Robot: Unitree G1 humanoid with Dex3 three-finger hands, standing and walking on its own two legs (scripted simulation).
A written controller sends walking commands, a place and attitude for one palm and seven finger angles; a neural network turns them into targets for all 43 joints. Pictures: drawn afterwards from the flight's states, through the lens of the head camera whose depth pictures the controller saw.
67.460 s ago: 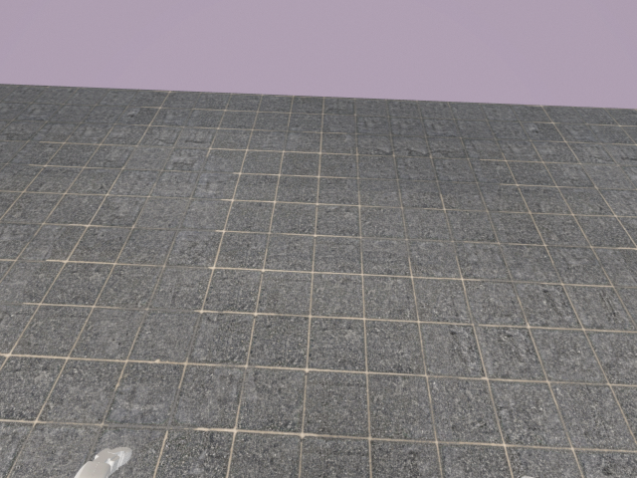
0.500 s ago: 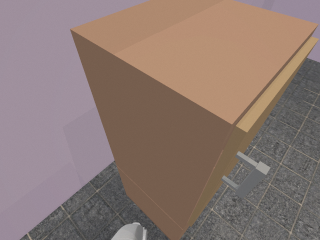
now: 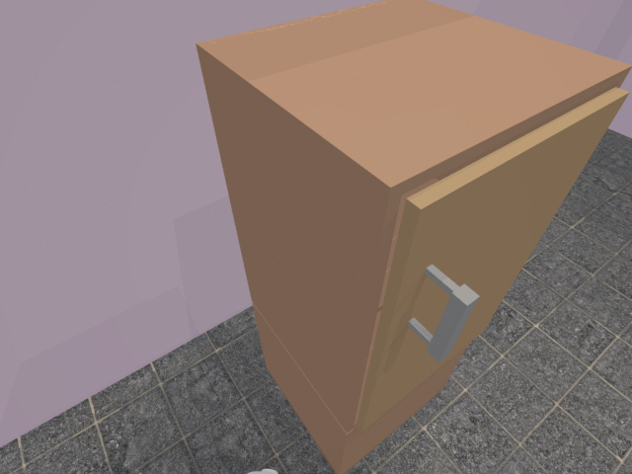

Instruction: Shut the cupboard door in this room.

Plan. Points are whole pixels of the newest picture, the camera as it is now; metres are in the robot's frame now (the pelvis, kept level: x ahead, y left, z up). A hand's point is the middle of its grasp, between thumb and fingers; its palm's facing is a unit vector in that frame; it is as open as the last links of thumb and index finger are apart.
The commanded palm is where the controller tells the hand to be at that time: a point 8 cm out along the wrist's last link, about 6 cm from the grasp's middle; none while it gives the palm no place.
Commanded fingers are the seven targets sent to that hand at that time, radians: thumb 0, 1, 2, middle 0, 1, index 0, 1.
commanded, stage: shuffle to correct the standing spot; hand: left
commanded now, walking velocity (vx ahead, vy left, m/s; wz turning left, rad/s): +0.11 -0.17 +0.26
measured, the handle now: (437, 314) +0.29 -0.12 +0.09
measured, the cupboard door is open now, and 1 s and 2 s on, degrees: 0 0 0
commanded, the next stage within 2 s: come to a stop and stand still in 0.68 s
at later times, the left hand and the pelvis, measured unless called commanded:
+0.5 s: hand out of the picture +0.00 +0.09 -0.16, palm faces +0.13 -0.98 -0.18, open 7.3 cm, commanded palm none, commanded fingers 0.00 0.90 0.90 -0.20 -0.30 -0.20 -0.30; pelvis +0.01 -0.09 +0.01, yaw +5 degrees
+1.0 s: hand out of the picture +0.08 -0.01 -0.17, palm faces +0.17 -0.98 -0.13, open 7.3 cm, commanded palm none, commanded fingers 0.00 0.90 0.90 -0.20 -0.30 -0.20 -0.30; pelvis +0.10 -0.16 +0.01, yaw +4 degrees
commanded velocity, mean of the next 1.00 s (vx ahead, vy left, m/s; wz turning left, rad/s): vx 0.08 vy -0.04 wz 0.02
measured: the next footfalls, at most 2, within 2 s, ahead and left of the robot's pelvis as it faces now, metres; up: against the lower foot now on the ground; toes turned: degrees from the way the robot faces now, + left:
left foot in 0.28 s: +0.01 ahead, +0.04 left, +0.00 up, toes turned +5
right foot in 0.58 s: +0.11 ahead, -0.21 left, +0.00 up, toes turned +3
